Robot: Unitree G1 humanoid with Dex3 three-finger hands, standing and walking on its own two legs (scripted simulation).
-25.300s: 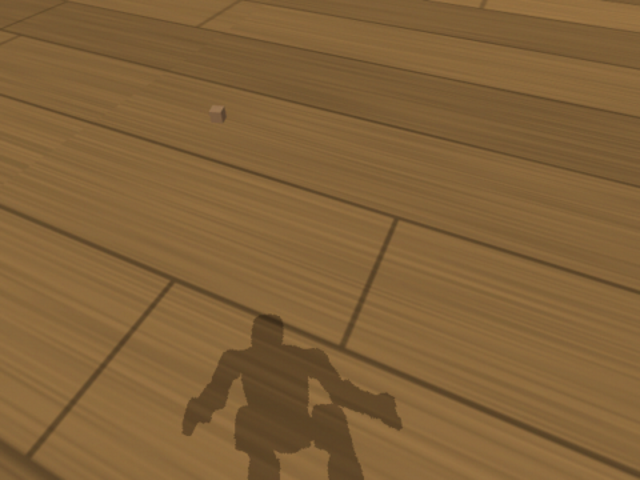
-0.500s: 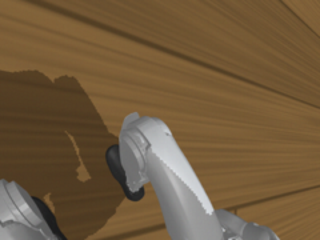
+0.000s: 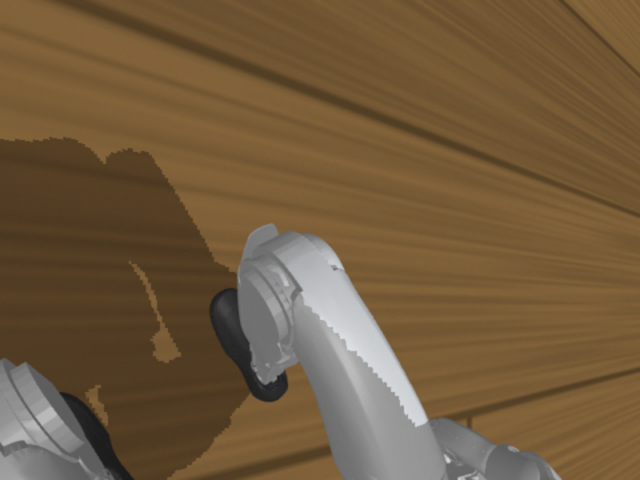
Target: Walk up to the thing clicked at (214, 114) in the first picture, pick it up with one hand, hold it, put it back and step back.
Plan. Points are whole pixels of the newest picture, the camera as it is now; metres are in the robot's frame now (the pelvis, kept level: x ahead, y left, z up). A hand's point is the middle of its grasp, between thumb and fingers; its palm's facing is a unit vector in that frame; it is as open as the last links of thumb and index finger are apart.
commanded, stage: close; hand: left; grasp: from above
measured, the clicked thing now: out of the picture +0.44 +0.37 -0.29
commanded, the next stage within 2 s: withdraw in 0.94 s
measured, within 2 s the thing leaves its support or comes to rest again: neither
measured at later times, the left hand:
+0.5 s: hand out of the picture +0.43 +0.35 -0.26, palm faces +0.05 -0.48 -0.88, open 13.0 cm
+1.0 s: hand out of the picture +0.43 +0.35 -0.27, palm faces +0.04 -0.48 -0.88, open 13.1 cm
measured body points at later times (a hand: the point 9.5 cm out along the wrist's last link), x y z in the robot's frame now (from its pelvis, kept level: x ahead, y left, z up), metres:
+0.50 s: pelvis +0.00 +0.00 +0.00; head +0.31 +0.12 +0.30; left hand +0.43 +0.37 -0.21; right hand +0.01 -0.25 -0.04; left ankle +0.06 +0.13 -0.29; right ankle +0.12 -0.12 -0.29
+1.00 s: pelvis +0.00 +0.00 +0.00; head +0.31 +0.12 +0.30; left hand +0.43 +0.37 -0.22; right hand +0.01 -0.25 -0.04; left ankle +0.06 +0.13 -0.29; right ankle +0.12 -0.12 -0.29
